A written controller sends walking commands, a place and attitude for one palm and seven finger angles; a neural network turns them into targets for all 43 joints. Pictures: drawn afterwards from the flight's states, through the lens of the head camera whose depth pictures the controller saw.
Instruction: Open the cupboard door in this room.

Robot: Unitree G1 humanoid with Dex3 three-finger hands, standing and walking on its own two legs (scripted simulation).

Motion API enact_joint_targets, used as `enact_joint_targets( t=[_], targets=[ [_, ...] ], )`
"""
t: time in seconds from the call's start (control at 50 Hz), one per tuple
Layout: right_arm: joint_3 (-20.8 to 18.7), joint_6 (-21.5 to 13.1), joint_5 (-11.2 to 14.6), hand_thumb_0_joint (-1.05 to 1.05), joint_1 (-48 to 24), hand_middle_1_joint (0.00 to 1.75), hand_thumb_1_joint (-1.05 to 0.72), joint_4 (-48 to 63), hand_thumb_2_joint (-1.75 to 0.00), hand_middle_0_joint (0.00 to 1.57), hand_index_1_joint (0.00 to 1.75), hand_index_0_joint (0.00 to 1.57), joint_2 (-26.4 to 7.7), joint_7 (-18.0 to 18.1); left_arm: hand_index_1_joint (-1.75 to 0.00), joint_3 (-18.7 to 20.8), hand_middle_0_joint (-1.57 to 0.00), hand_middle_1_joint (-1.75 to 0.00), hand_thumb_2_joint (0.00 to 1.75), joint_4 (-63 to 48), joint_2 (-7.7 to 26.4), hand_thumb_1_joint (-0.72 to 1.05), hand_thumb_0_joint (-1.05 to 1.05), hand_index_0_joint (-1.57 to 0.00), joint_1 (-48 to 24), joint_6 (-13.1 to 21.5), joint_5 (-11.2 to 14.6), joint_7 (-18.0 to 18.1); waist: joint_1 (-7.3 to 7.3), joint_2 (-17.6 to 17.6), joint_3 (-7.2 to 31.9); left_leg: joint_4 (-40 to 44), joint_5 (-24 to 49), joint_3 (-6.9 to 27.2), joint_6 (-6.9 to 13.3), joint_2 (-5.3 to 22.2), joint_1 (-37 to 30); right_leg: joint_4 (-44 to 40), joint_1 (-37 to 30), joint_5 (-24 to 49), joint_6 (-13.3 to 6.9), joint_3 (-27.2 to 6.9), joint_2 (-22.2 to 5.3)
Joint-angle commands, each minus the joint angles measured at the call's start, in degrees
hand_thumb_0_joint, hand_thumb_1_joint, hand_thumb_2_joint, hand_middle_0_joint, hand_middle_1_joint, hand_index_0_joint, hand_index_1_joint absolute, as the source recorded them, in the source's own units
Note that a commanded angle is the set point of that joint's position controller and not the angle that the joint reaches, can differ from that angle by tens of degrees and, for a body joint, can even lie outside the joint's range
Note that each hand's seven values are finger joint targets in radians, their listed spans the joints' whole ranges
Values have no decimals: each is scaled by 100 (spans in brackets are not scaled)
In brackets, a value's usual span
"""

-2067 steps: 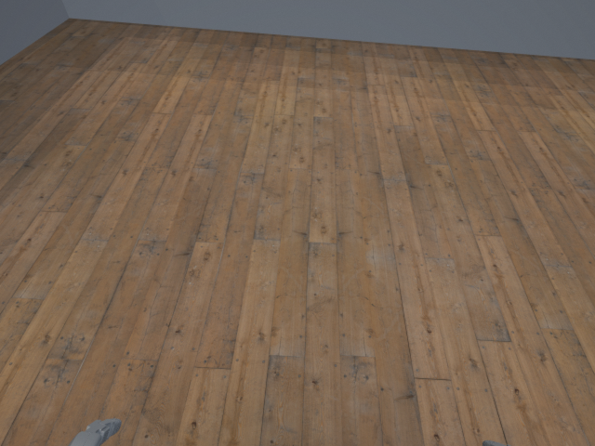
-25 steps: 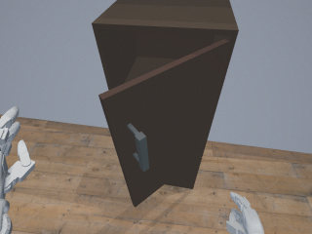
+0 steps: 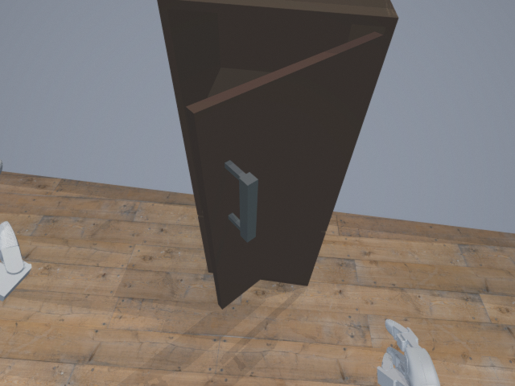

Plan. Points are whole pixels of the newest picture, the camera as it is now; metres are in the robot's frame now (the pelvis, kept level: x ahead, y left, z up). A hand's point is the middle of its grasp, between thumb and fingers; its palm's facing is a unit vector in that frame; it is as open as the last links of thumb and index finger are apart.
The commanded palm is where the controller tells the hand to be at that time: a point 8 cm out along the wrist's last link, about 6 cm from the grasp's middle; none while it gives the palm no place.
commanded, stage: step back with the hand held close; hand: left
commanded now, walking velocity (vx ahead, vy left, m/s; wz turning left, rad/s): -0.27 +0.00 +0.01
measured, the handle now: (240, 203) +0.37 +0.06 +0.10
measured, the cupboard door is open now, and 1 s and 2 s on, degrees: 48 48 48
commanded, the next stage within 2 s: stop stepping back and stand still in 0.52 s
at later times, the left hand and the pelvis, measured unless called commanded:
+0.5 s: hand out of the picture +0.12 +0.25 +0.18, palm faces +0.41 -0.82 -0.41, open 7.4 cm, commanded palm +0.05 +0.29 +0.19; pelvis -0.10 +0.00 +0.02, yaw -2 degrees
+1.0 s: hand out of the picture +0.01 +0.21 +0.17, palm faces +0.30 -0.81 -0.50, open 7.4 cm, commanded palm -0.05 +0.27 +0.19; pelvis -0.20 -0.03 +0.01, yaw -2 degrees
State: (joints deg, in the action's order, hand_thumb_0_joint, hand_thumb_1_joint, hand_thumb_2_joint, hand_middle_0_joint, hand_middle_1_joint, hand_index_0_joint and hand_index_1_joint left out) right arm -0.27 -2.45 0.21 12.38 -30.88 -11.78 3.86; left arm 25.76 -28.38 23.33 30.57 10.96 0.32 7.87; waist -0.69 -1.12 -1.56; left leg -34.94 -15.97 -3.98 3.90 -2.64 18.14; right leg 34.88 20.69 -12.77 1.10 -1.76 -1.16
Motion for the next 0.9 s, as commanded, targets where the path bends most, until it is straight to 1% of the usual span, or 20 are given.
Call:
enact_joint_targets(
  t=[0.0, 0.06, 0.1, 0.14, 0.18, 0.22, 0.26, 0.34, 0.46, 0.5, 0.54, 0.58, 0.6, 0.62, 0.7, 0.72, 0.76, 0.78, 0.82, 0.88],
  targets=[
    [-324, -314, 15, 0, -476, 30, -90, 794, -90, 20, 30, 20, -835, 28, -30, 379, -20, -30, 90, -841, 819, 90, 0, -20, -417, 319, 38, 100, 194, -471, 225, 365, -936, 734, -93, 506, 828, -1141, -314, 504, -459, -1278, -795],
    [-303, -311, 31, 0, -472, 30, -90, 659, -90, 20, 30, 20, -732, 5, -30, 382, -20, -30, 90, -1289, 962, 90, 0, -20, -514, 373, 67, 154, 183, -657, 620, -590, -726, 578, -221, 304, -254, -1719, 541, -484, -708, -1400, -1221],
    [-243, -349, -2, 0, -543, 30, -90, 672, -90, 20, 30, 20, -684, 25, -30, 558, -20, -30, 90, -1519, 1109, 90, 0, -20, -311, 417, 68, 205, 138, -458, 758, -164, -652, 581, -193, 356, -394, -1535, 564, -596, -613, -1102, -1104],
    [-271, -396, -14, 0, -628, 30, -90, 755, -90, 20, 30, 20, -809, 92, -30, 777, -20, -30, 90, -1826, 1244, 90, 0, -20, -119, 485, 87, 249, 109, 724, 749, 1143, -800, 1227, -28, 837, 104, -571, 167, -579, -299, -531, -457],
    [-284, -520, -71, 0, -683, 30, -90, 853, -90, 20, 30, 20, -810, 110, -30, 889, -20, -30, 90, -2118, 1135, 90, 0, -20, -139, 577, 6, 271, 50, 2269, 878, 2819, -2116, 2568, 428, 2105, 1692, 2116, -1140, -904, 50, 131, 400],
    [-329, -655, -119, 0, -550, 30, -90, 695, -90, 20, 30, 20, -684, 86, -30, 1014, -20, -30, 90, -2004, 1259, 90, 0, -20, -410, 613, -53, 332, 112, 1512, 627, 2870, -1877, 2529, 692, 2342, 1808, 3464, -759, -1276, -7, -218, 354],
    [-346, -767, -77, 0, -547, 30, -90, 547, -90, 20, 30, 20, -670, 64, -30, 811, -20, -30, 90, -1713, 1042, 90, 0, -20, -164, 543, 66, 351, 67, 793, 696, 2156, -252, 1902, 558, 2020, 406, 2862, 157, -1479, -6, -125, 260],
    [-301, -822, -35, 0, -478, 30, -90, 298, -90, 20, 30, 20, -688, -12, -30, 254, -20, -30, 90, -1151, 506, 90, 0, -20, 75, 295, 157, 300, 136, 1351, 650, 2471, -23, 1478, 256, 1741, -428, 1572, 129, -1629, 13, 303, 313],
    [-237, -800, -58, 0, -607, 30, -90, 274, -90, 20, 30, 20, -725, -86, -30, 269, -20, -30, 90, -1533, 901, 90, 0, -20, -255, 267, 295, 201, -3, 1422, 1354, 2606, 593, 1014, -209, 1315, -1044, -787, -903, -1264, -198, 666, 507],
    [-210, -687, -70, 0, -715, 30, -90, 339, -90, 20, 30, 20, -664, -98, -30, 579, -20, -30, 90, -1808, 1274, 90, 0, -20, -161, 391, 389, 133, -70, 982, 1456, 2039, 1080, 730, -446, 1127, -1188, -1872, -1024, -513, -364, 450, 242],
    [-122, -555, -50, 0, -810, 30, -90, 349, -90, 20, 30, 20, -499, -95, -30, 1036, -20, -30, 90, -2037, 1809, 90, 0, -20, 114, 549, 463, 130, -71, -355, 1463, 199, 411, 282, -536, 541, -1169, -2301, -276, 885, -777, -575, -1136],
    [-8, -639, -46, 0, -1074, 30, -90, 502, -90, 20, 30, 20, -473, -41, -30, 1255, -20, -30, 90, -2006, 1975, 90, 0, -20, -39, 653, 431, 147, -242, -636, 942, -1761, -1042, 273, -583, 175, 343, -2084, -240, 2576, -1142, -1102, -1993],
    [-107, -622, 86, 0, -936, 30, -90, 434, -90, 20, 30, 20, -542, -7, -30, 1130, -20, -30, 90, -1665, 1668, 90, 0, -20, 237, 547, 384, 104, -155, -1087, 1051, -2145, -1105, 409, -523, 34, 1036, -1519, -1061, 4401, -872, -481, -1671],
    [-59, -558, 109, 0, -917, 30, -90, 590, -90, 20, 30, 20, -442, 2, -30, 1127, -20, -30, 90, -1512, 1552, 90, 0, -20, 550, 413, 314, 59, -76, -1088, 1150, -1813, -799, 294, -507, 194, 1284, -1092, -1637, 5040, -688, -190, -1466],
    [13, -497, 13, 0, -797, 30, -90, 398, -90, 20, 30, 20, -661, 153, -30, 797, -20, -30, 90, -1088, 1150, 90, 0, -20, 397, 235, 346, 133, 216, 290, 944, 536, 1198, -57, -360, 93, -440, -646, -1081, 4010, -384, 105, -903],
    [-52, -545, 33, 0, -688, 30, -90, 361, -90, 20, 30, 20, -762, 168, -30, 710, -20, -30, 90, -1081, 1118, 90, 0, -20, 340, 216, 367, 159, 219, 553, 1106, 1038, 2346, 135, -247, 351, -1062, -322, -936, 3470, -161, 197, -665],
    [-202, -680, 92, 0, -377, 30, -90, 407, -90, 20, 30, 20, -946, 130, -30, 529, -20, -30, 90, -1092, 1062, 90, 0, -20, 248, 224, 352, 153, 102, 919, 1307, 1041, 4458, 1262, 192, 1374, -1850, 414, -266, -29, 107, 275, -53],
    [-238, -742, 127, 0, -276, 30, -90, 397, -90, 20, 30, 20, -976, 73, -30, 477, -20, -30, 90, -1002, 1059, 90, 0, -20, 129, 260, 332, 148, 66, 852, 1227, 1117, 4508, 1528, 328, 1590, -1995, 405, 22, -1299, 121, 117, 86],
    [-197, -798, -28, 0, -337, 30, -90, 422, -90, 20, 30, 20, -886, 50, -30, 523, -20, -30, 90, -1194, 1141, 90, 0, -20, 167, 217, 249, 143, 129, 1238, 1074, 1453, 4145, 1825, 206, 1531, -1563, 324, -113, -1471, -11, 271, 176],
    [-152, -847, -28, 0, -524, 30, -90, 447, -90, 20, 30, 20, -844, 32, -30, 634, -20, -30, 90, -1417, 1212, 90, 0, -20, 213, 242, 225, 158, 69, 850, 916, 1957, 1112, 1576, 205, 1408, -166, -75, -1233, -1089, -44, 235, 97]
  ],
)
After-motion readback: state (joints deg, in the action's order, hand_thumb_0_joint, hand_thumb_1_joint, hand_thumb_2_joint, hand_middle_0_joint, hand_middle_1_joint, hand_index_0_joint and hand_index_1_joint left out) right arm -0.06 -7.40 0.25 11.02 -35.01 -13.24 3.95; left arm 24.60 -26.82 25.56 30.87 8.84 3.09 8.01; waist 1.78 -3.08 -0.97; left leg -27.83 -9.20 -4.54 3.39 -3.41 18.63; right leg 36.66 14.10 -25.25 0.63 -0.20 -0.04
